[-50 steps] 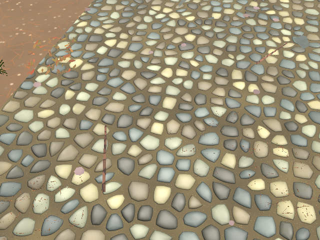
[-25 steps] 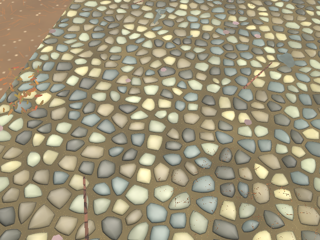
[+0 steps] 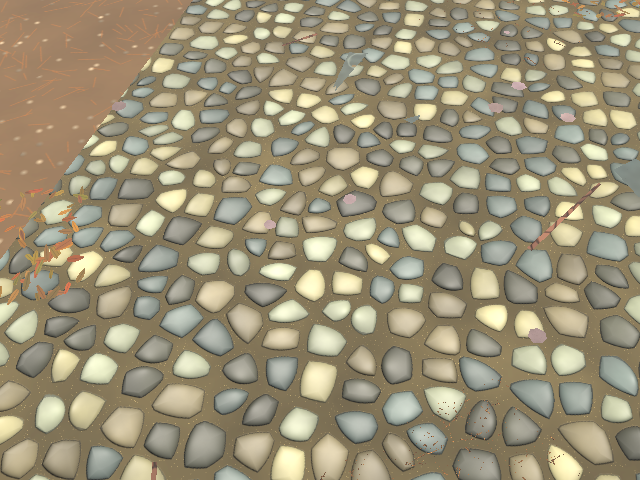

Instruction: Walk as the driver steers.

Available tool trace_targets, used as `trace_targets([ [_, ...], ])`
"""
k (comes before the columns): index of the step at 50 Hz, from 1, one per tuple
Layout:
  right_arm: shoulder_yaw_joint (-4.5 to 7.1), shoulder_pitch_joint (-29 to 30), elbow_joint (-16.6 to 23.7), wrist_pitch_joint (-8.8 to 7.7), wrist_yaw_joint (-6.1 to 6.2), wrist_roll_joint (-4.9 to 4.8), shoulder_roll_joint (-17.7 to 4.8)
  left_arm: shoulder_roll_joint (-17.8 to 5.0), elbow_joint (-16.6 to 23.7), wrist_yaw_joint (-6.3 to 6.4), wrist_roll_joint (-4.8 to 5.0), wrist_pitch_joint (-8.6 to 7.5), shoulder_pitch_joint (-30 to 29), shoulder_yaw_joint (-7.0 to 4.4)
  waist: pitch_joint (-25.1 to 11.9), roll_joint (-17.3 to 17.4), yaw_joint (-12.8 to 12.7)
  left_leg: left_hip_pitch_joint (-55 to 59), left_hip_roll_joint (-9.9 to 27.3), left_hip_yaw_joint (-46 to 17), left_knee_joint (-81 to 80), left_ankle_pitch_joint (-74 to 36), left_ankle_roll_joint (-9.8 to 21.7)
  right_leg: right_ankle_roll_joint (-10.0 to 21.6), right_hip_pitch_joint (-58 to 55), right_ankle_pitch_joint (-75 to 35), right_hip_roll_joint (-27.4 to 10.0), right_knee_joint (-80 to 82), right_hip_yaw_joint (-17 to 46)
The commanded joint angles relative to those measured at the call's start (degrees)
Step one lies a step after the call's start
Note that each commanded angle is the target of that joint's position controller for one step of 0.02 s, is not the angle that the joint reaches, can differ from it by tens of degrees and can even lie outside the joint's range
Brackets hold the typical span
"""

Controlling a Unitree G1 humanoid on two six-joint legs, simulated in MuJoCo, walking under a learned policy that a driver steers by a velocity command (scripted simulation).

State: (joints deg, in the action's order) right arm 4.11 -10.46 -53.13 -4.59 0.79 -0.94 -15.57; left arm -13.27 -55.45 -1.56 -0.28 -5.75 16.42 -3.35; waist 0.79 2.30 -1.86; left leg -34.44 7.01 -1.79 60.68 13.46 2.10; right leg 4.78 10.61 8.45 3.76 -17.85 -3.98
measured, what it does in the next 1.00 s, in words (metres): walks ahead, turning right: left foot, then right foot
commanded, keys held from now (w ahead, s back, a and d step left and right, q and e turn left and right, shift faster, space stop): w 0.04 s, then w+e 0.88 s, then e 0.08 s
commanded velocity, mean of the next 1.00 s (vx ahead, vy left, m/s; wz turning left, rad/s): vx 0.49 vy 0.00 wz -0.44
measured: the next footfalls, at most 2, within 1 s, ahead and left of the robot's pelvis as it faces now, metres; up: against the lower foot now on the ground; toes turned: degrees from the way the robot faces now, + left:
left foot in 0.32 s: +0.37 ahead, +0.15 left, +0.00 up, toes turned -5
right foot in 0.86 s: +0.56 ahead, -0.18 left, +0.00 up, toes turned -28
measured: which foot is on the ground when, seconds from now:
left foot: up 0.00-0.30, down 0.32-0.84, up 0.86-1.00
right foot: down 0.00-0.34, up 0.36-0.84, down 0.86-1.00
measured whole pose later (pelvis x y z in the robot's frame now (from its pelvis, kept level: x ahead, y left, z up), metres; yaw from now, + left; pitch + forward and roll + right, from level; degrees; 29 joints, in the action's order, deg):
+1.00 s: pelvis +0.51 -0.08 -0.01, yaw -29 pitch +1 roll +1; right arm 4.1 -8.4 -48.8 -6.7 0.3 -0.6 -16.6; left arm -15.7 -44.0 -1.7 0.5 -2.6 13.0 -5.1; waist 3.8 0.8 -0.4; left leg -27.0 4.8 -1.1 68.3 22.4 -0.6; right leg 5.5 19.6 10.1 4.3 -28.3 -0.5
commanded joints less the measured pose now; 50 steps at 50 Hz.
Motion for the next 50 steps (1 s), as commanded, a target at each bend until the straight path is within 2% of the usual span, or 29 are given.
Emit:
trace_targets([
  [1, 0.85, 0.14, 2.88, 0.27, 0.2, 0.63, -2.84, -8.54, 2.51, 1.11, 0.13, -0.74, -0.38, -1.57, 0.48, -4.69, 1.71, -6.24, 2.39, -1.51, -6.76, -8.08, -1.45, 8.75, -2.6, -11.01, -16.49, 11.24, 12.99],
  [5, 0.44, 8.37, 5.44, -0.37, -0.37, 0.68, -1.62, -8.45, 1.29, 1.75, 0.79, -0.09, 3.63, -1.33, 2.12, -5.05, -0.57, -4.78, -0.01, 0.1, -20.49, -18.34, -2.13, 6.8, -3.32, -11.12, -13.86, 11.28, 10.04],
  [10, -0.23, 16.82, 8.31, -1.53, -1.8, -0.04, -1.65, -8.99, -0.41, 2.25, 1.48, 1.04, 8.56, -1.66, 4.02, -5.54, -3.0, -3.59, -2.91, 0.4, -30.39, -17.61, -2.51, 6.83, -8.93, -9.79, -15.49, 7.38, 12.34],
  [13, 0.25, 15.59, 8.86, -2.51, -2.47, -0.3, -3.87, -9.96, -0.38, 2.8, 1.68, 1.8, 8.0, -2.33, 2.99, -7.34, -0.75, 2.03, -3.99, -0.37, -33.84, -13.35, -1.36, 5.58, -11.09, -12.36, -17.46, 3.09, 15.14],
  [14, 0.71, 12.8, 8.3, -2.78, -2.43, -0.31, -5.04, -10.4, -0.03, 2.83, 1.66, 2.03, 6.95, -2.58, 1.5, -8.24, 1.06, 6.86, -4.89, 0.4, -34.4, -11.44, -0.66, 4.99, -10.78, -16.35, -17.34, 0.38, 15.48],
  [15, 1.75, 6.36, 6.54, -2.96, -2.12, -0.14, -6.93, -9.92, 0.58, 2.77, 1.61, 2.18, 5.69, -2.42, -2.24, -8.05, 4.45, 16.21, -5.96, 1.49, -35.72, -10.79, 0.71, 3.69, -9.36, -22.81, -14.95, -6.11, 14.14],
  [16, 2.95, -4.0, 4.33, -3.18, -1.63, 0.71, -10.05, -7.87, 2.0, 2.59, 1.05, 2.15, 4.36, -1.66, -10.34, -6.4, 8.82, 32.77, -1.42, -2.23, -32.48, -11.64, 3.6, 1.83, -1.82, -19.65, -11.41, -19.37, 11.93],
  [17, 4.34, -12.2, 3.41, -2.83, -1.07, 1.76, -15.67, -2.34, 3.95, 2.48, 0.67, 1.49, 8.54, -0.28, -20.53, 5.54, 8.72, 55.86, 13.07, -21.4, -32.74, -8.04, 9.99, -2.18, 18.18, 0.72, -3.1, -41.09, 6.59],
  [18, 3.45, -12.68, 3.1, -2.36, -1.35, 1.44, -13.09, -1.87, 4.29, 2.26, 1.98, 0.56, 10.92, 0.2, -26.14, 16.02, 7.66, 60.31, 19.17, -39.86, -41.1, 0.47, 14.44, -2.81, 28.88, 26.1, -1.09, -52.98, 10.42],
  [19, 2.03, -8.64, 3.96, -2.2, -1.22, 1.04, -8.1, -7.91, 4.4, 2.33, 3.23, 0.36, 7.41, -1.44, -17.22, 9.65, 7.54, 52.95, 16.82, -33.18, -42.56, 5.66, 11.61, -2.34, 33.38, 23.43, -4.9, -57.9, 12.44],
  [20, 1.27, -4.91, 4.66, -2.0, -1.06, 0.87, -5.54, -8.62, 5.26, 2.47, 3.3, 0.54, 3.72, -1.75, -10.51, 5.84, 6.7, 44.26, 14.73, -24.34, -43.82, 5.1, 9.14, -1.94, 33.91, 18.32, -7.69, -57.59, 10.52],
  [21, 0.77, -1.37, 4.6, -1.95, -1.21, 1.06, -4.05, -7.75, 5.55, 2.64, 2.8, 0.94, 2.06, -1.94, -5.83, 2.84, 4.95, 35.61, 12.27, -18.27, -46.33, 1.97, 7.98, -2.03, 31.38, 14.17, -9.66, -54.89, 9.74],
  [23, 0.45, 2.07, 4.2, -2.13, -1.35, 1.76, -2.79, -5.41, 5.66, 2.57, 2.33, 2.52, 3.26, -2.4, -1.94, 5.03, 1.75, 26.0, 9.34, -9.75, -50.37, -1.86, 6.86, -2.0, 25.79, 9.78, -12.23, -50.75, 9.88],
  [24, 0.69, 2.23, 3.88, -2.31, -1.33, 1.75, -3.08, -4.06, 5.99, 2.46, 2.35, 3.21, 3.3, -2.27, -1.25, 4.68, 1.28, 24.03, 9.11, -7.17, -51.82, -3.96, 7.38, -2.18, 25.0, 8.7, -12.62, -50.04, 9.4],
  [27, 1.46, 1.26, 2.88, -2.72, -0.71, 1.9, -5.08, -4.11, 8.22, 2.47, 1.88, 4.33, 0.27, -2.58, 0.43, 2.03, 0.81, 24.03, 9.38, -1.13, -53.76, -9.97, 8.57, -2.96, 28.6, 2.52, -12.96, -45.58, 10.01],
  [32, 2.09, -1.02, 2.24, -2.03, 0.31, 1.6, -7.36, -3.52, 11.22, 0.65, 1.49, 3.68, -8.11, -1.97, 2.24, 0.5, 3.06, 27.34, 7.95, 8.1, -54.28, -14.19, 7.11, -3.29, 28.48, -10.03, -11.83, -29.88, 6.62],
  [35, 2.57, -4.07, 1.64, -1.18, 0.56, 0.9, -8.89, -3.26, 13.84, -0.5, 1.43, 3.65, -14.12, -1.36, 4.19, -0.21, 5.28, 31.89, 9.32, 10.65, -53.43, -14.51, 6.7, -2.65, 29.12, -9.56, -11.09, -23.81, 3.8],
  [38, 3.14, -5.75, 1.17, 0.02, 0.47, -0.05, -10.27, -4.27, 16.25, -1.4, 1.54, 3.88, -16.83, -1.43, 4.85, 0.54, 5.33, 37.84, 11.07, 12.3, -49.63, -20.06, 5.56, -0.89, 29.11, -3.25, -9.73, -20.49, 1.6],
  [40, 3.6, -4.65, 1.68, 0.78, 0.54, -0.57, -11.9, -6.18, 16.79, -1.64, 1.54, 4.08, -14.24, -2.33, 1.89, 2.42, 2.77, 39.58, 11.1, 14.16, -42.1, -38.45, 4.33, 1.24, 22.46, 2.71, -6.2, -19.78, -1.75],
  [41, 3.73, -3.81, 1.95, 1.29, 0.57, -0.83, -12.49, -7.95, 15.79, -1.57, 1.72, 4.14, -8.86, -3.39, -1.44, 2.74, -0.57, 38.98, 10.2, 15.42, -33.75, -47.3, 3.48, 2.72, 14.93, 3.99, -3.43, -18.59, -3.59],
  [42, 3.38, -3.13, 2.31, 1.62, 0.6, -0.95, -11.92, -11.12, 13.16, -1.07, 1.93, 4.19, 0.72, -5.28, -6.41, 1.39, -5.61, 34.24, 7.71, 17.11, -21.09, -48.01, 1.55, 4.85, 1.03, 0.45, -0.32, -14.77, -4.17],
  [43, 2.25, -4.06, 3.67, 1.23, 0.62, 0.81, -9.04, -17.24, 11.2, 0.25, 1.98, 4.69, 9.59, -7.48, -11.81, -6.69, -8.16, 18.63, 4.91, 17.51, -1.84, -27.27, -1.69, 8.66, -16.53, 0.13, -8.55, -13.19, 10.36],
  [44, -0.29, -8.22, 7.14, -0.77, -0.23, 2.26, -0.89, -22.54, 12.05, 0.18, 2.18, 3.84, 6.79, -7.6, -17.34, -18.88, -0.42, -5.16, -7.33, 8.17, 15.6, 20.94, -4.6, 19.47, -32.05, 10.83, -21.15, -4.92, 43.81],
  [45, 0.47, -0.81, 7.99, -3.13, -0.94, -0.55, -5.98, -17.0, 13.27, -0.25, 1.49, 3.03, 8.94, -5.94, -19.8, -10.68, -5.25, -11.72, -6.79, -2.25, 20.16, 20.44, -3.19, 18.8, -33.03, 13.9, -23.07, 2.23, 49.88],
  [46, 0.94, 3.18, 9.21, -4.2, -1.24, -2.22, -7.68, -13.95, 12.83, -0.38, 1.11, 2.22, 6.72, -4.99, -11.99, -8.5, -4.94, -16.0, -4.36, -1.8, 18.57, 14.72, -1.5, 16.07, -28.12, 8.52, -21.71, 2.24, 41.62],
  [47, 0.85, 3.08, 8.56, -4.54, -0.74, -1.11, -7.33, -12.09, 13.94, -0.29, 1.22, 1.89, 1.98, -4.33, -7.96, -4.22, -2.17, -12.66, -1.93, -2.07, 13.87, 9.98, -1.06, 13.96, -19.33, -1.43, -19.35, 1.25, 34.24],
  [48, 1.43, 2.28, 7.59, -4.13, -0.21, 0.51, -8.04, -10.2, 15.21, -0.1, 0.96, 1.98, -2.99, -3.7, -4.95, -3.21, 0.51, -7.51, -0.28, -1.93, 9.34, 7.65, -1.73, 12.38, -10.56, -13.06, -17.07, 0.86, 27.32],
  [49, 1.86, 0.73, 7.38, -3.2, -0.13, 0.94, -8.62, -9.4, 16.37, 0.27, 0.27, 2.04, -5.25, -3.31, -4.69, -4.09, 2.51, -2.7, 0.55, -2.26, 7.44, 6.75, -2.34, 11.83, -5.13, -21.55, -15.81, 1.03, 23.75],
  [50, 1.99, 0.05, 7.61, -2.25, -0.07, 1.17, -8.18, -9.76, 16.69, 0.58, 0.15, 2.09, -5.8, -3.36, -4.68, -3.7, 3.45, -0.27, 0.28, -1.88, 5.38, 6.58, -3.22, 11.73, -2.14, -27.49, -14.98, 1.1, 21.77],
])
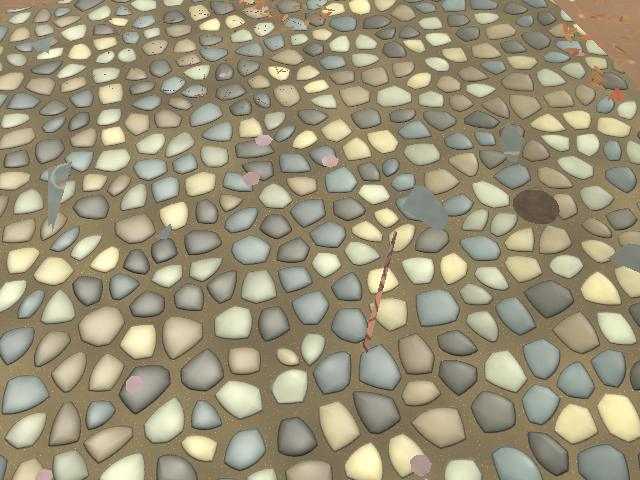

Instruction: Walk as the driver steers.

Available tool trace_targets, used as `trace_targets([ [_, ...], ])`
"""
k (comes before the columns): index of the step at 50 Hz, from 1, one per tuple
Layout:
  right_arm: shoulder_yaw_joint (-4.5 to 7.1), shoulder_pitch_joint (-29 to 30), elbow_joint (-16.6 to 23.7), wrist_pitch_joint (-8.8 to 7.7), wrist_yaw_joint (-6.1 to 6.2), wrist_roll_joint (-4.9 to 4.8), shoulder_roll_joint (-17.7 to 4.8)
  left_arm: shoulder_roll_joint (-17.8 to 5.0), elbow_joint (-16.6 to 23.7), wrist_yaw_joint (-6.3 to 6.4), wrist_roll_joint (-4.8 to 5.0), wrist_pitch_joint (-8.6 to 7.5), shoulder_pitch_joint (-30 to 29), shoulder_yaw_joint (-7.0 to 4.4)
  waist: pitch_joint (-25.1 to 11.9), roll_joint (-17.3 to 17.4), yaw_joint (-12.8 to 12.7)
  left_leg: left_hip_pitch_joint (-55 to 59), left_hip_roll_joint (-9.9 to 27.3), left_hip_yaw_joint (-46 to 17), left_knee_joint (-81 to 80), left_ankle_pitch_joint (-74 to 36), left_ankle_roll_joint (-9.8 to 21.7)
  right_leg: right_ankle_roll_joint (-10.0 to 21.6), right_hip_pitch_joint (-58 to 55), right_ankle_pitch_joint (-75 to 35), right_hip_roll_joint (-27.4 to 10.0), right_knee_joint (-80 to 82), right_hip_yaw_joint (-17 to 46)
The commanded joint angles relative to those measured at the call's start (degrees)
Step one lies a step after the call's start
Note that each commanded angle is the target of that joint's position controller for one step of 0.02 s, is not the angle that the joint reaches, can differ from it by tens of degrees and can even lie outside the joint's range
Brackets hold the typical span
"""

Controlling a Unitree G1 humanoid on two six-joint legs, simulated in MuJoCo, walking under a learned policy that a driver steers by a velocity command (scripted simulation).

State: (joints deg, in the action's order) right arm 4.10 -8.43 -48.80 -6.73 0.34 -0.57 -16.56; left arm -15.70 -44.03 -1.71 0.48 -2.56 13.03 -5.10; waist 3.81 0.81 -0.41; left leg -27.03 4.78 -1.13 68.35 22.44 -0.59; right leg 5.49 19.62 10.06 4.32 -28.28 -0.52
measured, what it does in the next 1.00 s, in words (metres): walks ahead, turning right: left foot, then right foot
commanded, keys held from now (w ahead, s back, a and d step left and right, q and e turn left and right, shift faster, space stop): e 0.90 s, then w+e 0.10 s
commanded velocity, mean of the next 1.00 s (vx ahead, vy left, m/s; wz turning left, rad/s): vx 0.10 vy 0.00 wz -0.60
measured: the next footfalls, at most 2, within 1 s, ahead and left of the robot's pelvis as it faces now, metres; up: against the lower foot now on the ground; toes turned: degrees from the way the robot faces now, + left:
left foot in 0.30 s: +0.32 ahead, +0.10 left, +0.00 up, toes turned -15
right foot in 0.74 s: +0.17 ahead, -0.12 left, +0.00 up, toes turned -28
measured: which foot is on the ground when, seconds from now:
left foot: up 0.00-0.28, down 0.30-0.74, up 0.76-1.00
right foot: down 0.00-0.32, up 0.34-0.72, down 0.74-1.00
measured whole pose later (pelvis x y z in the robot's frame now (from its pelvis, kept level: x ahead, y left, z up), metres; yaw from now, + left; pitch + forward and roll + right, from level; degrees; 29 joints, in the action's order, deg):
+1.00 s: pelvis +0.18 -0.02 +0.01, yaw -35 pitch +3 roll +3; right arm 5.5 -5.9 -42.8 0.4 0.8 -0.2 -18.5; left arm -16.8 -35.6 1.8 0.6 1.1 13.8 -3.9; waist 0.7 1.9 -0.6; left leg -30.1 -0.4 -2.0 52.6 17.5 -3.5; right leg 3.2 16.5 12.6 2.3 -26.4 6.5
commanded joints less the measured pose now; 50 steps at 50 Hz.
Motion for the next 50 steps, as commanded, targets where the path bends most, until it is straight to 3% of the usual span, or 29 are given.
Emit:
trace_targets([
  [1, 1.86, -2.24, 3.54, 0.67, 0.5, 1.13, -6.14, -8.28, 5.25, 1.09, -0.54, -1.09, -2.14, -1.83, -7.73, -1.77, 2.55, -6.49, 1.74, -1.72, -4.61, -3.48, -1.45, 11.09, -8.89, -34.36, -14.76, 11.43, 16.03],
  [3, 1.41, -0.23, 4.74, 1.61, 0.85, 1.63, -4.55, -10.11, 5.04, 1.99, -0.28, -0.84, -0.79, -2.39, -7.54, -2.21, 2.44, -6.04, -0.33, -0.65, -11.3, -8.25, -2.79, 10.42, -6.49, -39.59, -12.79, 10.92, 12.82],
  [7, 0.42, 6.19, 7.14, 2.03, 0.18, 1.18, -3.08, -9.85, 4.92, 3.38, 0.74, 1.06, 1.03, -2.44, -8.85, -5.97, -0.16, -2.13, -4.34, -0.42, -27.9, -21.77, -3.05, 6.24, -5.75, -33.79, -9.24, 8.22, 11.01],
  [11, 0.73, 9.58, 8.96, 2.19, -0.65, 0.82, -4.89, -9.38, 4.75, 3.96, 0.6, 2.37, 2.48, -2.29, -8.69, -7.1, -1.49, -0.74, -6.17, -2.5, -35.88, -21.72, -2.69, 4.65, -9.31, -25.06, -10.6, 3.99, 17.47],
  [14, 1.55, 5.96, 8.67, 1.18, -0.78, 1.22, -6.88, -8.52, 6.28, 4.28, 0.67, 2.62, -0.42, -1.9, -8.74, -8.49, 1.12, 3.83, -6.11, -3.04, -43.13, -20.94, -0.42, 3.07, -11.69, -19.95, -9.67, -2.44, 22.69],
  [15, 1.87, 3.31, 8.47, 0.67, -0.51, 1.9, -8.08, -7.24, 7.26, 4.22, 0.46, 2.49, -1.23, -1.42, -10.7, -7.02, 2.45, 11.14, -2.98, -4.23, -46.44, -30.45, 1.57, 1.03, -9.65, -16.46, -6.59, -7.85, 21.77],
  [16, 2.44, -0.59, 8.62, 0.76, 0.17, 3.05, -11.4, -4.32, 8.92, 4.17, -0.66, 2.19, -1.08, -0.41, -16.37, 0.94, 3.03, 23.92, 7.98, -12.91, -44.09, -50.99, 5.79, -1.93, -2.27, -1.57, -1.74, -21.14, 16.19],
  [17, 2.57, -2.1, 8.04, 1.94, 0.2, 3.87, -12.42, -3.26, 8.95, 3.93, 0.26, 2.23, 10.01, -0.09, -23.14, 16.52, -2.05, 37.83, 21.72, -31.12, -43.8, -61.2, 18.23, -5.26, 11.44, 33.6, 5.35, -34.4, 11.63],
  [18, 1.95, -0.54, 8.99, 2.78, 0.2, 1.68, -8.57, -9.82, 6.67, 3.62, 0.38, 2.69, 12.54, -1.37, -22.83, 11.64, -1.93, 35.15, 22.53, -34.14, -45.08, -47.43, 19.19, -7.28, 14.84, 31.03, -0.08, -42.11, 11.8],
  [19, 1.0, 1.21, 10.19, 3.38, 0.46, 1.38, -5.29, -12.68, 6.68, 3.7, 0.82, 3.7, 6.92, -2.38, -16.81, 7.21, 0.14, 30.21, 17.95, -25.35, -45.48, -39.83, 16.48, -8.73, 16.66, 26.47, -1.89, -45.56, 9.85],
  [20, 0.59, 3.01, 10.45, 4.19, 0.59, 1.71, -4.68, -12.07, 6.86, 4.06, 0.84, 4.81, 4.38, -2.47, -13.82, 4.23, -0.08, 24.98, 14.54, -19.89, -47.01, -32.17, 14.37, -9.51, 16.7, 22.78, -3.28, -45.91, 8.19],
  [21, 0.48, 4.76, 10.69, 4.83, 0.79, 1.57, -4.7, -11.62, 7.6, 4.26, 0.62, 5.67, 2.88, -2.49, -10.65, 4.41, -0.19, 19.92, 12.87, -16.85, -48.96, -25.88, 13.8, -9.89, 16.34, 19.94, -4.49, -45.44, 7.59],
  [23, 0.82, 6.04, 10.51, 5.49, 1.23, 2.28, -6.19, -8.25, 8.4, 3.96, 1.02, 6.34, 3.01, -1.74, -7.67, 6.96, -1.03, 12.7, 8.91, -9.47, -52.5, -21.2, 12.89, -9.84, 11.96, 15.98, -4.95, -41.03, 4.28],
  [25, 1.14, 5.27, 10.28, 5.68, 1.57, 2.18, -6.68, -6.51, 9.39, 3.91, 0.85, 6.05, 1.96, -1.19, -8.62, 7.91, -0.21, 14.42, 9.34, -6.44, -53.15, -23.45, 13.98, -9.88, 11.27, 14.9, -5.61, -35.43, 2.64],
  [29, 1.93, 5.2, 10.21, 6.28, 1.72, 1.66, -8.66, -5.96, 11.08, 3.08, 0.4, 5.52, -0.87, -0.52, -11.61, 7.86, 0.94, 16.62, 12.08, -3.07, -52.97, -25.22, 14.72, -8.88, 6.42, 11.62, -7.76, -24.67, 1.22],
  [33, 2.44, 4.77, 9.63, 6.94, 1.17, 0.68, -10.12, -7.2, 11.46, 1.87, 0.39, 5.78, -0.78, -0.97, -10.81, 8.67, 0.81, 16.75, 13.31, -0.65, -51.86, -20.53, 13.06, -6.64, 1.34, 9.82, -7.04, -15.18, -1.52],
  [35, 2.48, 5.33, 9.07, 7.31, 1.07, -0.36, -10.08, -7.03, 10.35, 1.37, 0.2, 5.84, 2.17, -1.39, -10.64, 7.92, -1.34, 15.08, 12.64, 1.74, -48.01, -17.29, 9.89, -4.18, -4.8, 4.16, -5.41, -5.03, -3.55],
  [36, 2.23, 3.35, 8.05, 7.51, 0.98, -0.61, -8.6, -7.97, 9.48, 1.55, 0.0, 5.85, 4.18, -1.98, -10.28, 6.04, -1.67, 11.8, 11.08, 3.91, -43.95, -13.38, 6.59, -2.28, -9.58, 1.43, -4.48, -0.45, -2.55],
  [37, 1.57, 1.3, 7.54, 7.7, 0.54, 0.1, -5.57, -12.21, 9.58, 2.26, -0.17, 5.77, 5.85, -3.21, -8.17, -5.18, -1.06, 2.64, 5.78, 9.47, -31.49, -4.33, 0.98, 1.78, -14.99, -7.3, -12.17, 7.49, 10.33],
  [38, 0.98, 3.64, 11.09, 7.32, 0.44, 2.12, -4.26, -18.66, 11.63, 2.98, -0.61, 5.7, 4.42, -4.17, -5.66, -20.04, 0.18, -13.68, -3.43, 10.6, -16.9, 14.52, -3.92, 11.69, -17.08, -18.05, -25.3, 9.6, 30.33],
  [39, 1.83, 9.34, 12.22, 6.79, 0.93, 1.74, -6.54, -16.83, 12.01, 2.61, -2.54, 4.27, 5.14, -3.71, -8.19, -13.63, -4.03, -13.96, -4.1, 0.56, -6.55, 15.19, -3.11, 15.09, -12.71, -15.59, -25.77, 10.89, 31.22],
  [40, 2.19, 8.66, 12.02, 6.81, 1.1, 0.58, -7.08, -15.38, 11.79, 2.52, -2.64, 3.09, 2.53, -3.09, -7.5, -11.13, -1.78, -14.27, -3.22, -1.51, -3.75, 9.82, -1.94, 12.26, -11.85, -12.86, -22.71, 10.76, 26.14],
  [41, 2.55, 6.22, 10.55, 7.0, 1.49, 0.58, -7.34, -13.66, 12.12, 2.67, -1.43, 2.57, -1.1, -2.74, -6.99, -8.8, 0.2, -14.15, -2.57, -2.07, -4.03, 4.64, -1.63, 8.73, -11.38, -10.75, -19.55, 9.89, 22.16],
  [42, 2.85, 5.03, 9.59, 7.18, 1.92, 1.16, -7.91, -11.67, 12.47, 2.89, -0.42, 2.54, -3.14, -2.03, -7.36, -8.68, 0.79, -13.55, -2.33, -2.23, -4.19, 1.72, -1.94, 6.93, -11.22, -11.7, -18.15, 9.32, 20.27],
  [43, 2.92, 4.27, 9.4, 7.21, 1.94, 1.49, -7.75, -10.78, 12.74, 3.2, -0.23, 2.66, -3.93, -1.5, -7.93, -9.12, 1.39, -11.22, -3.0, -1.85, -2.69, -0.42, -2.5, 6.73, -9.76, -15.23, -16.93, 8.82, 18.9],
  [45, 2.72, 3.62, 9.66, 6.98, 1.59, 1.03, -6.75, -10.07, 12.93, 3.62, -0.52, 2.94, -3.21, -1.13, -9.55, -8.5, 1.57, -9.22, -4.19, -1.74, -2.99, -2.97, -3.22, 7.13, -10.36, -18.36, -15.62, 8.06, 18.03],
  [48, 1.99, 6.32, 10.73, 6.22, 0.52, 0.31, -5.43, -10.42, 12.02, 3.89, 0.44, 2.97, 0.87, -1.44, -8.76, -9.14, -0.94, -9.97, -4.53, -1.72, -16.11, -6.24, -3.14, 7.09, -13.12, 8.69, -14.05, 11.5, 21.53],
  [50, 1.89, 8.42, 11.63, 5.29, -0.37, -0.07, -5.62, -11.53, 11.9, 3.87, 0.3, 2.86, 1.51, -1.73, -6.41, -11.12, -1.85, -8.25, -5.24, -2.13, -23.41, -5.05, -2.72, 7.65, -11.98, 16.59, -14.42, 13.09, 24.84],
])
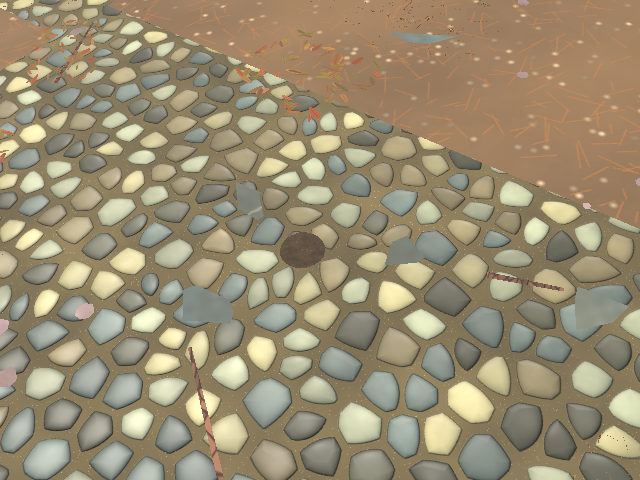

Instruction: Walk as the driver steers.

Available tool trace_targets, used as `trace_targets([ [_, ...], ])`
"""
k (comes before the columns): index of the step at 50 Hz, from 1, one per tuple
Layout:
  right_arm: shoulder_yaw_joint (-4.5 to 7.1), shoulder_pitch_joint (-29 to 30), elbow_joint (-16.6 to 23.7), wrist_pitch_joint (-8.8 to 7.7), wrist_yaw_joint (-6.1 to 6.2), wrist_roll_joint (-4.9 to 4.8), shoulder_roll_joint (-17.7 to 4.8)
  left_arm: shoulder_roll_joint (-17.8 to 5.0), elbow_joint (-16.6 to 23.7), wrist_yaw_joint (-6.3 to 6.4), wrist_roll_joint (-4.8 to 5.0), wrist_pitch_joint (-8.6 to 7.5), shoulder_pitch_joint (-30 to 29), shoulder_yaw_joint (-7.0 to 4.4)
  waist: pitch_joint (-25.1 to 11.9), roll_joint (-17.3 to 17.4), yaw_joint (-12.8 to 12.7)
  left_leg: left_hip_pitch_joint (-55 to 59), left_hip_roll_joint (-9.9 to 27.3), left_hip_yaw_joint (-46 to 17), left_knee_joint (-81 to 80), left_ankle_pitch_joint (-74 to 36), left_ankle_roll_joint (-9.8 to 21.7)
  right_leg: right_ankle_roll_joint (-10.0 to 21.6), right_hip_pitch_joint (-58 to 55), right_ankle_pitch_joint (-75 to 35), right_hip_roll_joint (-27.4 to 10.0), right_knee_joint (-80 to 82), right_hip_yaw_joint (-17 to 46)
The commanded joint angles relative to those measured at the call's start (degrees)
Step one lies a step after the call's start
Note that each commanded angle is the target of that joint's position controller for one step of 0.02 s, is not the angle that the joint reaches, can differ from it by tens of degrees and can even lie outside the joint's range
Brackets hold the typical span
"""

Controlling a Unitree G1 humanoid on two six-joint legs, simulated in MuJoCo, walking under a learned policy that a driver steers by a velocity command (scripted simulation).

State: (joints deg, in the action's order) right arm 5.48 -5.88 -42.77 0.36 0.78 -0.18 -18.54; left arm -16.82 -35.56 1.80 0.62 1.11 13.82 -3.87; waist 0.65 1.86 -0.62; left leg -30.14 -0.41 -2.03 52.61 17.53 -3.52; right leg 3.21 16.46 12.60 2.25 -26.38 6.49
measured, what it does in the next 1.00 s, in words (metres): walks ahead: left foot, then right foot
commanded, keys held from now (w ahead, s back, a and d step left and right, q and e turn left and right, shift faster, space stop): w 1.00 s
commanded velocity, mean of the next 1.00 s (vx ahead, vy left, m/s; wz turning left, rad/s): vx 0.42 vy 0.00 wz -0.14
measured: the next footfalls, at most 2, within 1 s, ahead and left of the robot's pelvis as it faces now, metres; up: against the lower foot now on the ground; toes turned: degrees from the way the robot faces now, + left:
left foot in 0.18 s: +0.09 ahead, +0.14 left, +0.00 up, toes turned -6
right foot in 0.60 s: +0.38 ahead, -0.16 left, +0.00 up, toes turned -7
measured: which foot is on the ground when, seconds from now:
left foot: up 0.00-0.16, down 0.18-0.62, up 0.64-1.00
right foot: down 0.00-0.18, up 0.20-0.58, down 0.60-1.00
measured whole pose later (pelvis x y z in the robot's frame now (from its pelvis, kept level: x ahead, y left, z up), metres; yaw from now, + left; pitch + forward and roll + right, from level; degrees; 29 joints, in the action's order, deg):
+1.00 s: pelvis +0.43 -0.07 +0.00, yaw -6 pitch +1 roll -2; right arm 1.9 -4.7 -40.8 -4.1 -1.5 -0.6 -16.4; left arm -16.0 -45.5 -0.8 0.7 -4.7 21.4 -3.0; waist 1.2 2.9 -4.6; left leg -38.8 6.4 -1.9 37.5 -4.3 -0.8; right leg 3.1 0.5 13.7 4.3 -12.6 -2.2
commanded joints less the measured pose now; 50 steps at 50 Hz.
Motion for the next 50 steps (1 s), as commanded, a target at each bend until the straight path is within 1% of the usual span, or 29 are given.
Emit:
trace_targets([
  [1, 0.46, 5.56, 5.5, -2.34, -1.27, -0.59, -3.79, -10.57, 3.39, 0.26, 0.02, -0.94, 0.72, -2.96, -3.15, -12.4, -1.73, -3.6, -0.04, -1.02, -10.49, 0.56, 0.62, 10.03, -8.75, 14.63, -12.69, 11.12, 18.12],
  [5, 0.16, 3.81, 4.88, -4.46, -2.65, -0.94, -3.44, -9.75, 2.35, -0.73, -0.02, -1.47, 2.33, -2.3, -2.34, -11.57, -2.22, 6.33, -0.52, 1.16, -18.41, 1.85, 2.64, 10.18, -4.24, 16.73, -12.33, 10.06, 19.61],
  [7, 0.1, 0.2, 3.66, -5.42, -2.91, -1.04, -2.82, -8.88, 2.27, -1.03, 0.12, -1.48, 1.01, -1.74, -1.43, -10.06, 0.45, 14.19, -0.79, 2.6, -26.13, -3.42, 4.44, 8.82, -0.43, 18.68, -10.52, 8.24, 19.54],
  [8, 0.19, -2.26, 2.83, -5.8, -2.77, -0.69, -2.89, -7.56, 2.43, -1.05, -0.03, -1.57, 0.54, -1.26, -1.81, -9.09, 1.84, 19.27, -0.26, 2.15, -28.46, -4.59, 5.27, 7.43, 1.98, 18.7, -8.68, 6.09, 18.93],
  [9, 0.48, -7.1, 1.81, -6.17, -2.44, -0.16, -4.17, -4.87, 2.9, -1.06, -0.27, -1.9, -0.58, -0.41, -3.33, -6.7, 3.85, 26.56, 4.37, -2.41, -29.33, -2.91, 6.95, 5.07, 6.9, 18.85, -6.26, -0.34, 16.19],
  [10, 0.99, -12.5, 0.83, -6.29, -1.98, 0.86, -7.93, -0.67, 4.04, -1.13, -0.39, -2.46, -1.08, 0.79, -4.37, 3.51, 4.56, 33.63, 14.13, -15.95, -34.38, 5.24, 10.9, 1.15, 16.18, 18.49, 0.48, -16.36, 6.53],
  [11, 2.5, -16.48, -0.97, -6.27, -2.49, 1.28, -12.74, -4.16, 6.9, -0.7, 1.01, -3.46, -3.13, -0.1, -0.52, 13.63, 4.7, 34.02, 23.42, -36.43, -40.83, 17.66, 19.35, -0.62, 29.5, 23.47, 2.69, -27.19, 1.5],
  [12, 1.59, -15.31, -0.67, -6.5, -2.36, 0.06, -9.09, -8.25, 5.97, -0.63, 1.42, -4.08, -3.89, -1.25, 3.97, 8.22, 4.9, 32.99, 23.87, -36.75, -41.56, 23.38, 20.76, -1.05, 34.85, 20.67, -0.86, -34.3, 3.54],
  [13, 0.75, -14.24, -0.34, -6.45, -1.94, -0.42, -6.55, -8.25, 4.88, -1.04, 1.18, -4.44, -3.55, -1.42, 5.13, 6.85, 4.14, 33.19, 20.84, -31.65, -41.24, 21.89, 18.74, -1.11, 36.58, 15.45, -2.03, -36.71, 3.21],
  [16, -0.35, -12.14, 0.47, -5.97, -1.24, 0.16, -4.85, -5.53, 4.32, -2.14, -0.01, -5.43, -5.2, -0.94, 4.3, 4.89, 3.11, 30.74, 15.45, -19.52, -43.0, 6.03, 15.37, -2.14, 34.6, 3.99, -6.05, -34.62, -0.81],
  [19, -0.54, -13.23, -0.14, -5.6, -0.9, -0.19, -5.11, -2.29, 4.97, -2.67, -0.27, -5.92, -8.46, 0.25, 3.25, 4.64, 4.27, 27.58, 12.16, -10.08, -44.04, -9.22, 14.85, -4.01, 29.32, -2.91, -6.4, -26.49, -5.14],
  [21, -0.47, -14.52, -0.91, -5.17, -0.71, -0.55, -6.1, -0.37, 5.62, -3.11, -0.09, -6.22, -11.69, 1.11, 3.09, 4.47, 5.45, 25.39, 10.73, -5.83, -43.7, -14.56, 14.03, -4.44, 24.05, -7.16, -5.54, -17.9, -6.97],
  [25, -0.21, -17.88, -2.43, -4.53, -0.83, -1.41, -8.25, -1.52, 6.37, -4.39, 0.85, -6.49, -15.4, 0.9, 3.71, 5.29, 6.32, 25.45, 13.19, -5.01, -43.26, -17.04, 13.54, -3.48, 16.64, -10.73, -3.8, -8.02, -8.1],
  [27, -0.04, -17.93, -2.93, -4.13, -0.77, -1.77, -8.81, -3.13, 6.4, -4.71, 1.01, -6.54, -14.69, 0.28, 3.57, 5.72, 4.54, 28.4, 15.04, -5.13, -41.51, -22.55, 12.6, -1.53, 14.16, -9.18, -3.29, -5.19, -7.75],
  [28, 0.11, -17.52, -2.99, -3.93, -0.65, -1.81, -9.42, -4.4, 5.9, -4.63, 0.84, -6.51, -12.33, -0.33, 2.01, 6.0, 2.54, 29.65, 15.11, -4.22, -38.35, -31.42, 11.87, -0.28, 10.05, -8.09, -2.24, -4.09, -8.38],
  [29, 0.1, -17.02, -3.03, -3.7, -0.5, -1.89, -9.51, -6.04, 4.33, -4.28, 0.55, -6.34, -6.76, -1.34, -1.73, 5.3, -1.08, 29.43, 13.59, -1.63, -31.19, -41.49, 10.64, 1.38, 1.63, -8.36, -0.82, -2.38, -9.6],
  [30, -0.41, -17.39, -2.83, -3.67, -0.32, -1.42, -8.34, -8.28, 1.92, -3.71, 0.43, -6.0, 1.7, -2.59, -7.25, 4.39, -5.26, 25.09, 11.1, 0.69, -20.4, -44.36, 9.06, 3.11, -11.11, -8.51, -0.97, -2.69, -9.49],
  [31, -1.9, -17.69, -0.99, -3.86, -0.22, 0.55, -4.58, -12.51, 0.3, -2.77, -0.19, -5.39, 12.42, -3.68, -16.46, -3.71, -8.93, 12.61, 8.08, 2.59, -1.13, -25.86, 6.96, 6.88, -28.78, -7.24, -13.34, -4.77, 4.32],
  [32, -3.71, -24.52, 0.35, -5.07, -0.43, -0.27, 1.76, -16.23, -0.39, -3.27, -0.8, -5.5, 12.99, -3.71, -24.18, -20.22, -3.7, -5.19, -2.16, -0.91, 16.73, 14.34, 4.32, 15.49, -40.42, 9.04, -25.49, 4.99, 34.16],
  [33, -2.13, -19.71, -0.12, -6.02, -0.81, -1.74, -5.24, -10.45, -0.27, -3.32, -0.29, -5.66, 11.82, -2.43, -19.65, -14.24, -6.04, -11.68, 0.83, -5.65, 22.54, 14.04, 4.79, 13.81, -37.03, 15.38, -23.7, 9.4, 35.92],
  [34, -1.53, -14.03, 1.64, -6.47, -1.16, -2.64, -7.14, -8.5, -0.45, -3.18, -0.01, -5.75, 8.11, -1.6, -10.87, -11.46, -5.39, -14.98, 3.55, -3.61, 22.41, 8.85, 5.46, 11.75, -29.9, 11.18, -21.8, 9.69, 26.47],
  [35, -1.82, -11.52, 1.89, -6.66, -1.03, -1.9, -6.23, -7.61, -0.33, -3.24, -0.24, -5.79, 4.83, -1.2, -6.82, -6.27, -3.69, -12.89, 5.99, -2.5, 19.81, 3.87, 5.52, 10.78, -22.09, 3.58, -19.28, 10.46, 19.95],
  [36, -1.64, -10.69, 1.96, -6.52, -1.0, -0.88, -5.67, -6.54, -0.27, -3.47, -0.76, -5.88, 2.18, -0.93, -4.04, -5.41, -1.81, -10.85, 7.41, -2.2, 16.77, 0.75, 5.19, 10.52, -16.02, -2.16, -17.06, 11.87, 15.46],
  [37, -1.58, -11.94, 1.6, -5.96, -1.2, -0.82, -5.07, -5.41, -0.18, -3.51, -1.27, -6.14, 0.54, -0.59, -3.44, -6.46, 0.19, -7.67, 8.62, -2.64, 15.47, -1.39, 5.0, 10.41, -12.09, -5.28, -15.53, 13.64, 12.5],
  [39, -1.93, -13.47, 0.95, -4.76, -1.24, -0.81, -3.13, -5.12, -1.0, -3.53, -0.72, -7.0, -0.36, -0.67, -2.87, -6.89, 1.92, -5.2, 9.01, -2.0, 12.88, -2.86, 4.01, 11.41, -8.01, -8.4, -14.78, 16.6, 8.93],
  [41, -2.09, -10.76, 1.84, -3.96, -1.02, -0.22, -2.53, -6.07, -2.32, -3.36, -0.47, -7.59, -0.06, -0.95, -0.27, -5.75, 2.21, -7.1, 9.25, -1.57, 8.67, -6.15, 2.79, 11.8, -5.47, -10.36, -14.48, 18.77, 5.7],
  [43, -2.3, -6.31, 3.17, -4.03, -1.04, 0.13, -2.12, -6.66, -3.51, -2.91, -0.53, -7.52, 1.16, -1.11, 1.59, -4.61, 1.18, -9.45, 9.35, -1.46, 1.8, -12.51, 1.96, 11.41, -5.83, -11.81, -13.74, 19.71, 3.11],
  [46, -2.88, 0.01, 4.59, -4.85, -1.74, -0.08, -0.96, -7.79, -4.87, -2.42, -0.17, -7.02, 3.1, -1.3, 2.9, -4.29, -1.11, -7.33, 7.59, 0.19, -10.4, -21.96, 2.15, 9.4, -6.29, -13.02, -11.96, 19.82, -1.13],
  [50, -3.1, 7.21, 7.05, -5.59, -2.96, -0.71, -1.07, -9.44, -7.68, -2.2, 0.5, -6.15, 8.03, -1.7, 4.09, -3.92, -3.98, -6.73, 5.59, 1.1, -18.8, -24.19, 3.26, 8.78, -12.01, -11.88, -14.15, 18.0, -1.28],
])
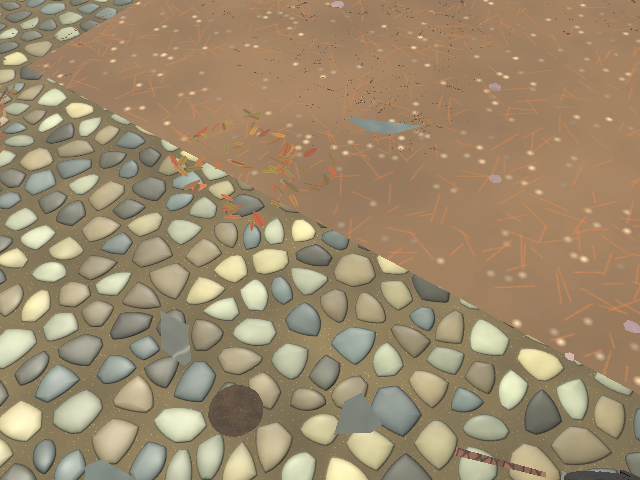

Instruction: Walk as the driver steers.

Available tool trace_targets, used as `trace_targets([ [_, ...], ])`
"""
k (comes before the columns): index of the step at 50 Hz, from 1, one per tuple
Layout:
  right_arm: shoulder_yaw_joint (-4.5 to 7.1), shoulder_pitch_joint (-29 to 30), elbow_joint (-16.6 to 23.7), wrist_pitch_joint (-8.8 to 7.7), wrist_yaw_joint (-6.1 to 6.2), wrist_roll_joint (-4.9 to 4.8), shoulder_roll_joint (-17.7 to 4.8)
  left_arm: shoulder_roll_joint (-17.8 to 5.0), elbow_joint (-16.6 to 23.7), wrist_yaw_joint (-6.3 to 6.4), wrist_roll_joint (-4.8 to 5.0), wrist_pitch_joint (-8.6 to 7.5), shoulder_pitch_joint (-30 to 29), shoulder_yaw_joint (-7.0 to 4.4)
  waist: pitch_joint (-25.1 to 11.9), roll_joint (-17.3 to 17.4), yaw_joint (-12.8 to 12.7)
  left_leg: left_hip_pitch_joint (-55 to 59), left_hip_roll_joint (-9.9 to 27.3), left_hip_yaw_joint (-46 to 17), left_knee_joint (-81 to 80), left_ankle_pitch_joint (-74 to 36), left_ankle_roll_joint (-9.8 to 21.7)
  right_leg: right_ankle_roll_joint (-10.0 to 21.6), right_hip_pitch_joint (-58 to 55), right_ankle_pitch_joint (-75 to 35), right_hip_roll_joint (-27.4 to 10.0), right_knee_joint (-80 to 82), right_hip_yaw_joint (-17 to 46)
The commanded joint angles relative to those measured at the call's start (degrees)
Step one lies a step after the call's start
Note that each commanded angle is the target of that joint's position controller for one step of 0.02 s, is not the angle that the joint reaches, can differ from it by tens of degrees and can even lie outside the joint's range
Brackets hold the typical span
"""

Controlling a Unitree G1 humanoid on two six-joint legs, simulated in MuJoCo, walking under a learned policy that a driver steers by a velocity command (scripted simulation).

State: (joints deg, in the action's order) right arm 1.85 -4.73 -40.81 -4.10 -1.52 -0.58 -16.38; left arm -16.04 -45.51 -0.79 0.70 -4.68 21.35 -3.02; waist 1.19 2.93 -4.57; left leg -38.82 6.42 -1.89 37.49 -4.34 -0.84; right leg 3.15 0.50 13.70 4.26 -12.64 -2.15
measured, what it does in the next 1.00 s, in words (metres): walks ahead: left foot, then right foot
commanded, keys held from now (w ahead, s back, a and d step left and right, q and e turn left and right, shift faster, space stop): w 0.80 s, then w+q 0.20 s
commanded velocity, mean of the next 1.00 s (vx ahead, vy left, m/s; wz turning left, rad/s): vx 0.50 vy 0.00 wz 0.04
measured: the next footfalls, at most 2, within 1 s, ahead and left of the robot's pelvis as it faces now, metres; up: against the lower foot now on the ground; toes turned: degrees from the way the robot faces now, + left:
left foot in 0.14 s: +0.27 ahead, +0.14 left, +0.00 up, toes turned +2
right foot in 0.68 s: +0.57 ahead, -0.10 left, +0.00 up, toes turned -2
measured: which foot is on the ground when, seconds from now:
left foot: up 0.00-0.12, down 0.14-0.70, up 0.72-1.00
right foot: down 0.00-0.16, up 0.18-0.66, down 0.68-1.00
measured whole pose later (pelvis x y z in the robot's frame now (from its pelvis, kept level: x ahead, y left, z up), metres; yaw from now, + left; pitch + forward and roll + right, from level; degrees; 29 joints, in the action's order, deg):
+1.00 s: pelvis +0.57 -0.01 +0.00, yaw +4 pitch +1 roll -2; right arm 3.0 -9.8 -44.2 -2.8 -0.5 -1.1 -17.1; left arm -15.3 -49.4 -0.7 -0.7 -5.5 18.1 -3.0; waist 0.9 2.9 -3.1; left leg -39.9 6.3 -4.2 48.0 1.5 -0.5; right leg 3.1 3.1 10.8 3.2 -12.7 -6.0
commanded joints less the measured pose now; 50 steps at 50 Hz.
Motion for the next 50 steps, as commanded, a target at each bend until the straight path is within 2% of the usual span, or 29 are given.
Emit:
trace_targets([
  [1, 0.6, 7.14, 5.72, -1.24, -0.99, -0.36, -3.52, -10.35, 1.66, 0.48, 0.5, -0.01, 1.21, -2.62, 3.77, -5.14, -0.14, 1.16, -1.51, 0.77, -5.06, -0.86, 1.23, 8.55, 1.52, -13.84, -17.09, 3.13, 7.68],
  [4, 1.06, 6.52, 6.4, -1.49, -1.68, -0.23, -4.78, -11.12, 0.43, 0.93, 0.63, 1.09, 1.69, -2.95, 2.44, -6.42, 1.35, 3.34, -2.95, 1.44, -7.81, 5.96, 3.49, 6.98, -4.26, -21.46, -18.99, -1.41, 8.28],
  [5, 1.53, 3.9, 5.92, -1.54, -1.61, -0.13, -5.77, -11.65, 0.37, 1.08, 0.55, 1.4, 1.01, -3.06, 0.56, -7.43, 3.02, 7.76, -4.48, 2.8, -8.29, 8.28, 4.46, 6.23, -5.09, -29.89, -18.5, -4.86, 7.76],
  [6, 2.54, -2.4, 4.29, -1.52, -1.25, 0.03, -7.38, -11.62, 0.38, 1.22, 0.44, 1.77, -0.03, -2.93, -3.56, -7.45, 6.75, 16.87, -6.54, 4.85, -9.69, 8.07, 5.97, 4.97, -4.3, -39.35, -16.44, -12.62, 5.81],
  [7, 3.87, -11.83, 1.9, -1.38, -0.62, 0.19, -10.37, -9.78, 0.83, 1.49, -0.18, 1.91, 0.15, -2.1, -10.58, -6.31, 10.77, 32.12, -4.37, 2.96, -7.68, 5.83, 8.18, 3.02, 2.19, -37.53, -13.5, -24.81, 3.52],
  [8, 5.11, -19.05, 1.18, -1.18, -0.1, 1.55, -16.31, -4.25, 2.81, 1.31, -0.9, 1.09, 5.72, -0.27, -20.85, 4.65, 10.13, 55.91, 10.79, -19.58, -6.79, 8.77, 15.87, -0.84, 23.08, -15.64, -6.61, -47.54, 1.18],
  [9, 4.62, -21.03, 0.16, -0.87, -0.37, 0.48, -14.02, -3.14, 1.82, 0.9, -0.33, -0.13, 7.17, 0.35, -26.78, 13.38, 10.15, 63.46, 16.68, -41.16, -17.13, 18.34, 21.23, -2.56, 35.81, 18.54, -0.07, -60.01, 7.13],
  [10, 3.43, -18.22, 0.52, -0.7, -0.28, -0.09, -10.47, -8.93, 2.7, 0.42, 1.17, -0.98, 2.08, -1.13, -18.73, 7.53, 11.13, 58.46, 14.96, -36.16, -19.27, 24.93, 18.3, -2.0, 42.39, 17.54, -3.87, -64.41, 10.25],
  [11, 2.96, -14.83, 0.95, -0.54, -0.02, 0.03, -8.92, -9.27, 4.26, 0.25, 1.85, -1.42, -3.11, -1.13, -11.48, 3.9, 10.24, 50.27, 12.76, -27.8, -20.19, 23.59, 16.22, -1.43, 43.72, 12.84, -6.81, -63.0, 8.06],
  [12, 2.54, -11.48, 1.02, -0.57, -0.09, 0.5, -7.72, -8.49, 4.85, 0.44, 1.08, -1.43, -5.73, -0.99, -6.14, 0.03, 8.3, 41.44, 10.44, -21.95, -21.96, 18.32, 15.2, -1.49, 42.19, 8.4, -9.22, -58.97, 6.58],
  [13, 2.06, -9.32, 1.33, -0.9, -0.22, 1.07, -6.05, -8.19, 4.66, 0.65, 0.23, -0.94, -5.79, -1.33, -4.01, 0.4, 6.35, 35.68, 8.39, -18.01, -23.65, 13.48, 14.47, -1.62, 38.94, 5.27, -11.1, -55.26, 6.84],
  [14, 1.96, -8.24, 1.4, -1.13, -0.31, 1.36, -5.65, -7.24, 4.1, 0.63, 0.11, -0.3, -4.23, -1.24, -3.53, 1.6, 4.84, 32.09, 7.27, -15.79, -25.35, 10.82, 14.46, -1.97, 35.64, 3.45, -11.75, -53.88, 6.91],
  [17, 2.43, -8.59, 0.05, -2.16, -0.27, 0.71, -6.76, -4.9, 3.81, 1.02, -0.33, 1.13, -3.79, -0.76, -2.14, 1.18, 3.39, 28.07, 6.46, -10.26, -28.89, 4.34, 15.73, -3.6, 34.78, -0.02, -12.38, -49.02, 6.05],
  [23, 2.94, -12.71, -2.58, -1.37, 0.99, 0.12, -8.84, -2.71, 6.69, 0.27, -0.41, 0.16, -15.79, 0.19, 1.13, 0.01, 7.13, 30.02, 3.3, -1.96, -30.46, 2.01, 12.81, -4.44, 35.46, -18.27, -10.83, -27.22, 3.82],
  [28, 3.38, -17.69, -5.52, 0.02, 1.29, -0.48, -10.14, -3.28, 9.35, -1.33, 0.26, -0.63, -23.47, 0.27, 3.03, 0.27, 9.65, 38.12, 6.81, -2.97, -27.67, 2.67, 12.32, -2.9, 36.41, -17.37, -8.83, -18.61, 3.28],
  [31, 3.83, -17.32, -6.34, 0.96, 1.8, -0.73, -11.01, -4.85, 9.5, -2.02, 0.13, -0.94, -22.06, -0.26, 1.71, 1.44, 7.53, 42.91, 8.71, -3.66, -23.04, -5.13, 10.85, -0.57, 33.2, -10.81, -7.52, -16.13, 2.75],
  [32, 3.92, -16.24, -6.24, 1.23, 1.96, -0.76, -11.44, -5.98, 8.61, -1.94, -0.01, -1.01, -18.52, -0.87, -0.53, 2.04, 5.2, 43.14, 7.93, -2.73, -18.75, -13.72, 10.03, 0.52, 27.57, -9.42, -5.91, -15.15, 1.23],
  [33, 3.56, -15.53, -6.13, 1.56, 2.1, -0.64, -10.64, -8.09, 6.2, -1.56, -0.2, -1.0, -10.8, -2.13, -5.44, 1.26, 1.2, 41.18, 5.2, -0.4, -9.58, -20.54, 8.58, 2.2, 16.5, -10.47, -4.28, -13.81, -0.38],
  [34, 2.4, -15.77, -5.01, 1.51, 2.29, 0.32, -8.14, -11.63, 3.9, -0.95, -0.64, -0.85, -0.73, -3.41, -13.69, -1.84, -2.67, 31.74, 2.34, 1.82, 5.16, -12.03, 6.54, 5.37, -0.64, -12.76, -10.58, -16.77, 6.07],
  [35, 0.3, -23.03, -3.54, 0.25, 1.67, 0.78, -1.64, -17.62, 2.83, -0.71, -0.91, -0.45, 4.18, -4.81, -21.86, -15.83, -0.13, 6.88, -7.7, 3.57, 27.76, 18.09, 2.03, 15.11, -23.61, -3.73, -24.98, -14.59, 32.41],
  [36, 0.86, -20.3, -4.38, -0.98, 1.4, -0.12, -4.67, -12.33, 2.6, -0.74, -0.02, -0.25, 5.29, -3.49, -24.22, -15.91, -2.31, -1.45, -8.9, -4.14, 35.68, 37.17, 1.95, 16.15, -24.83, 4.86, -26.71, -6.21, 44.43],
  [37, 2.09, -14.81, -2.54, -1.82, 1.05, -1.73, -8.94, -10.05, 3.07, -0.64, 0.0, -0.3, 1.01, -2.51, -14.49, -12.27, -2.07, -6.16, -5.43, -4.6, 37.91, 34.02, 2.8, 13.11, -17.74, 6.66, -24.68, -4.77, 36.39],
  [38, 1.93, -10.99, -1.5, -2.11, 1.12, -1.82, -8.64, -8.54, 3.71, -0.51, -0.28, -0.2, -3.04, -2.0, -9.17, -8.32, -0.54, -5.44, -2.45, -2.71, 35.63, 28.94, 3.14, 11.41, -9.56, 2.96, -22.34, -3.83, 29.23],
  [39, 2.02, -9.5, -1.19, -1.99, 1.22, -0.82, -8.06, -6.94, 3.84, -0.68, -0.63, -0.24, -6.08, -1.46, -4.84, -6.35, 1.23, -3.62, -0.68, -2.03, 31.84, 25.37, 2.75, 10.96, -1.92, -2.23, -20.35, -1.88, 24.45],
  [40, 2.32, -10.45, -1.48, -1.44, 1.29, -0.3, -7.7, -5.59, 4.0, -0.74, -1.13, -0.6, -7.86, -1.05, -3.77, -7.75, 3.28, 0.29, 1.03, -2.59, 29.0, 22.67, 2.51, 10.27, 3.0, -6.03, -18.59, -0.27, 21.14],
  [41, 2.18, -12.3, -2.26, -0.68, 1.21, -0.43, -6.59, -5.17, 3.93, -0.79, -1.23, -0.85, -8.94, -1.04, -3.47, -8.47, 4.51, 3.01, 1.47, -2.58, 27.84, 21.29, 2.07, 10.17, 5.72, -7.51, -17.74, 1.49, 18.4],
  [43, 1.83, -13.26, -2.86, 0.68, 1.36, -0.65, -4.71, -6.11, 2.85, -0.67, -1.1, -1.74, -9.04, -1.45, -2.27, -7.92, 5.47, 3.79, 1.83, -2.38, 25.58, 19.0, 1.05, 10.62, 9.04, -11.29, -17.64, 4.17, 13.46],
  [46, 1.81, -8.89, -1.48, 1.2, 1.55, -0.53, -4.21, -7.42, 0.98, 0.07, -1.53, -2.08, -7.55, -1.94, 0.14, -6.34, 4.43, -0.09, 1.49, -3.91, 18.31, 10.74, -0.08, 9.98, 8.69, -14.48, -17.38, 6.19, 7.46],
  [50, 1.42, -2.76, 0.24, 0.61, 0.53, -0.51, -2.87, -8.39, -0.26, 0.71, -1.27, -1.85, -6.89, -1.99, 1.62, -5.83, 2.11, 1.97, -0.24, -1.15, 4.99, -0.96, 0.48, 7.3, 7.08, -15.96, -15.8, 7.06, -0.22],
])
